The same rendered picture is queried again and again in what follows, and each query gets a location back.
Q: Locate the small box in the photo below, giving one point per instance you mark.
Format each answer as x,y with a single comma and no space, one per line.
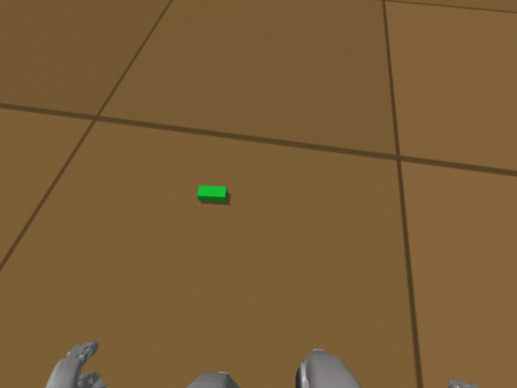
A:
212,193

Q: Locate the left robot hand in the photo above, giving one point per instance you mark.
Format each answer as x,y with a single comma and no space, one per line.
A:
66,373

